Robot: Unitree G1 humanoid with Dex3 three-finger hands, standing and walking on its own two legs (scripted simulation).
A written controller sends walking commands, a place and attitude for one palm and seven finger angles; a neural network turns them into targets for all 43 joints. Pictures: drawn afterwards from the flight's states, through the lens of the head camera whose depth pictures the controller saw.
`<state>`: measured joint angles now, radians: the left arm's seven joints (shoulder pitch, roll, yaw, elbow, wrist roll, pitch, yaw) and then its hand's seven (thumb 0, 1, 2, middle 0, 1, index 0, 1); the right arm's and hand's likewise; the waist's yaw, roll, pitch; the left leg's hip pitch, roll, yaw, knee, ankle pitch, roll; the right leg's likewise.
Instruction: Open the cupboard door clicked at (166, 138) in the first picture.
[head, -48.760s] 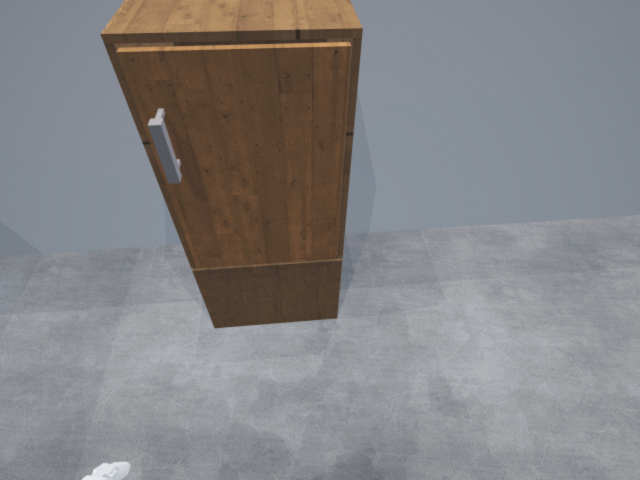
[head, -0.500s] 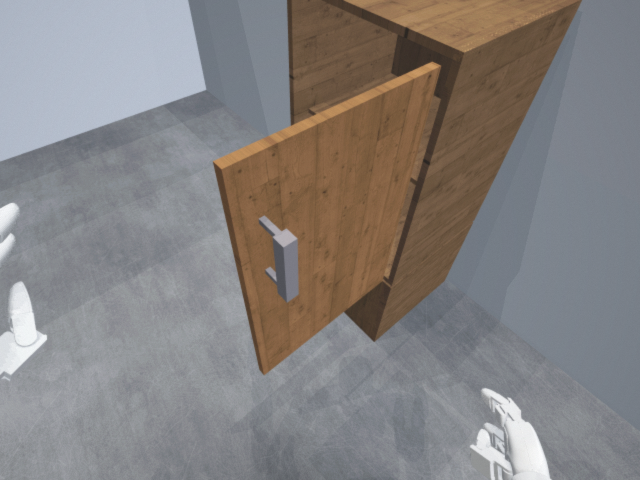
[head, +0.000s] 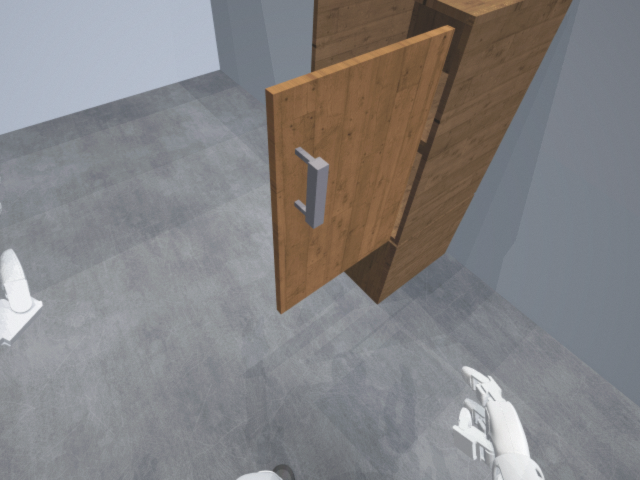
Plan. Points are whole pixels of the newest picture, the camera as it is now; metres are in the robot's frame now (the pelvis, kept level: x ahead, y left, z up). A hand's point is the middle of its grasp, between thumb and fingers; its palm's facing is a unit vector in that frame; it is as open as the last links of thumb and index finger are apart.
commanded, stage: stop stepping back and stand still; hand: left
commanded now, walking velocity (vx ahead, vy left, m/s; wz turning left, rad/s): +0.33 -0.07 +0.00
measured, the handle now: (308, 188) +0.54 +0.06 +0.03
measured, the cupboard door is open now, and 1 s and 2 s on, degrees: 91 91 91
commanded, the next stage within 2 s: let the arm hang, fingers relaxed in 1.78 s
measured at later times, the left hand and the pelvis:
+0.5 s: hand (0, 422) +0.14 +0.26 +0.16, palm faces +0.44 -0.81 -0.38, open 7.4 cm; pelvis -0.10 -0.01 -0.01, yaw -1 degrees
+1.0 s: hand (74, 445) +0.12 +0.19 +0.16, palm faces +0.40 -0.80 -0.45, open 7.4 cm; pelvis -0.09 -0.05 +0.01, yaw -1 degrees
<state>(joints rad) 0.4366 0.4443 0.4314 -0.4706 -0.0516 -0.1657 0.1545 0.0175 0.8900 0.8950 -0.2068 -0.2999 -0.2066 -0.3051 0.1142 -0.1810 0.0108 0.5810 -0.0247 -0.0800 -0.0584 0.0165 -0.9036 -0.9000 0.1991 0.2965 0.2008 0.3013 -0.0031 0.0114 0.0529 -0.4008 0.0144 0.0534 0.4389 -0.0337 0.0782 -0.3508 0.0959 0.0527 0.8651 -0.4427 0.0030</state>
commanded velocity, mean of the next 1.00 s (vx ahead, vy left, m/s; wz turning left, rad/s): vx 0.14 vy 0.05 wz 0.00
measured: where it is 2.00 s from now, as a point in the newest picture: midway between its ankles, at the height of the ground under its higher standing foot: outside the picture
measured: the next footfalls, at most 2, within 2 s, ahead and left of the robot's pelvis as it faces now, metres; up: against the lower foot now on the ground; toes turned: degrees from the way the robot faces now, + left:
right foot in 0.16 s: -0.14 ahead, -0.10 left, +0.00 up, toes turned -3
left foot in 0.36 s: -0.02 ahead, +0.10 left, +0.00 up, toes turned +2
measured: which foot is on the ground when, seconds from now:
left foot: down 0.00-0.16, up 0.18-0.34, down 0.36-0.66, up 0.68-1.00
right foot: up 0.00-0.14, down 0.16-0.38, up 0.40-0.64, down 0.66-1.00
